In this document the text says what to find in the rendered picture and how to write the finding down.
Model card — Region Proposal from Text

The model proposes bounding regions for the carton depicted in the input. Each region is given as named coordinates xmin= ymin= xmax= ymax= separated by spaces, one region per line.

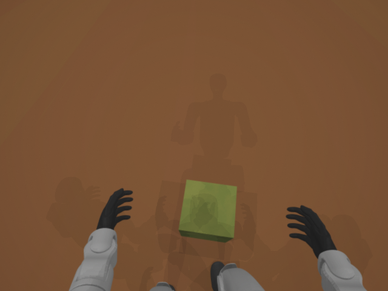
xmin=178 ymin=179 xmax=237 ymax=243

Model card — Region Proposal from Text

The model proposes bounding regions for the robot right forearm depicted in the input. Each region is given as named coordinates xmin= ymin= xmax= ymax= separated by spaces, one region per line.
xmin=318 ymin=250 xmax=367 ymax=291

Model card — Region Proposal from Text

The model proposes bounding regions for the left robot hand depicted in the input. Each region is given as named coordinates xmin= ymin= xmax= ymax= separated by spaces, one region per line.
xmin=96 ymin=188 xmax=133 ymax=230

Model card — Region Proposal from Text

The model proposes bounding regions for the robot left forearm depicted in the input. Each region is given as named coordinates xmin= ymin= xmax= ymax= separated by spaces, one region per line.
xmin=69 ymin=228 xmax=118 ymax=291

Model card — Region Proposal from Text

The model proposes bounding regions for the robot shin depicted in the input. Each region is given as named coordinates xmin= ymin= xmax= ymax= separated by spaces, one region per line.
xmin=156 ymin=282 xmax=171 ymax=288
xmin=218 ymin=263 xmax=237 ymax=291

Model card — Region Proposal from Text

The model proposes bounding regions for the right robot hand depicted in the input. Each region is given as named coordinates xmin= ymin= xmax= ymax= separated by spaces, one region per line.
xmin=286 ymin=205 xmax=337 ymax=258

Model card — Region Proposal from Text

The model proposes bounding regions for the robot right shin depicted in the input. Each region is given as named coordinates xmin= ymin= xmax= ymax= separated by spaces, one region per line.
xmin=218 ymin=263 xmax=237 ymax=291

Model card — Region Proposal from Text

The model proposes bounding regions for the robot left shin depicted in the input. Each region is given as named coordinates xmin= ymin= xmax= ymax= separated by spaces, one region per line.
xmin=156 ymin=282 xmax=171 ymax=288

